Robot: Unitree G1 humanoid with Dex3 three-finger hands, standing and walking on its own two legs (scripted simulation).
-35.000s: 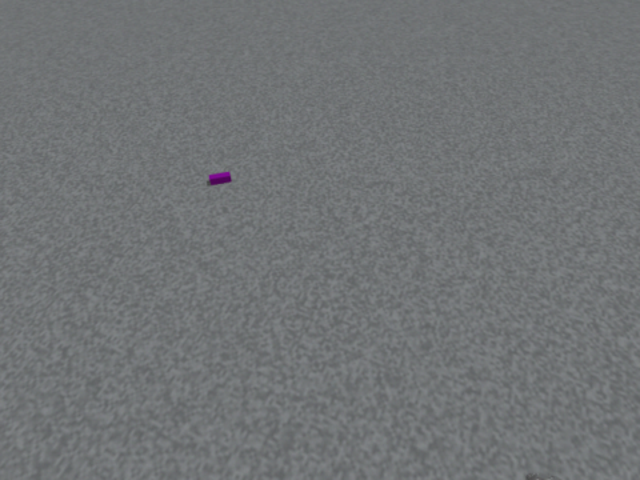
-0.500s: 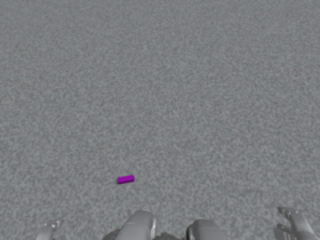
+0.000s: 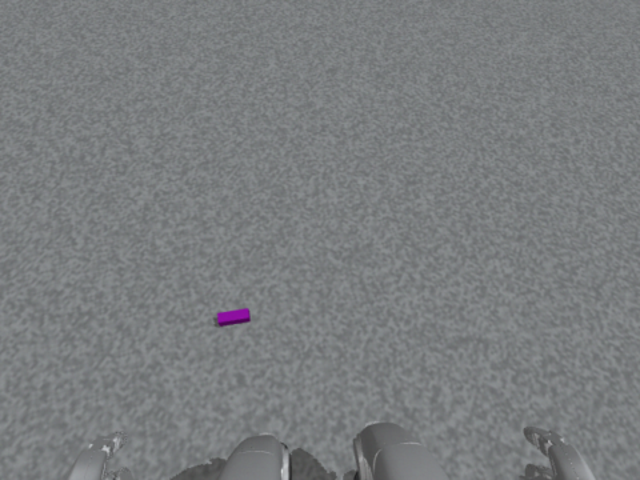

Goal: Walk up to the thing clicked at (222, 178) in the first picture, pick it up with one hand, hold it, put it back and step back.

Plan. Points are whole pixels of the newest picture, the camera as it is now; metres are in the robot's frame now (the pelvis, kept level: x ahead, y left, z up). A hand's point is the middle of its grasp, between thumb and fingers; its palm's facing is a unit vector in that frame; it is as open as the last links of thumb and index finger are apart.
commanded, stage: step back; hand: left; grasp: from above
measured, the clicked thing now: (234, 317) +0.53 +0.26 -0.75
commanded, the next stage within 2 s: none
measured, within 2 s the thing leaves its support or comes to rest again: neither
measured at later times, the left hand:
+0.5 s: hand out of the picture +0.01 +0.27 -0.15, palm faces +0.01 -0.92 -0.39, open 7.3 cm
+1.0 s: hand out of the picture -0.22 +0.23 -0.14, palm faces -0.02 -0.91 -0.42, open 7.3 cm
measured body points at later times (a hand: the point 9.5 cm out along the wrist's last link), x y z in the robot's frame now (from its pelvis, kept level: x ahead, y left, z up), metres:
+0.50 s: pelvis -0.14 +0.00 -0.01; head -0.08 +0.02 +0.43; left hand +0.00 +0.32 -0.12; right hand -0.05 -0.31 -0.12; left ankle -0.14 +0.11 -0.73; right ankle -0.06 -0.13 -0.71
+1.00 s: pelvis -0.30 -0.04 +0.00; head -0.25 -0.05 +0.44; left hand -0.21 +0.28 -0.11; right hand -0.21 -0.36 -0.13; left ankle -0.29 +0.10 -0.66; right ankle -0.28 -0.16 -0.73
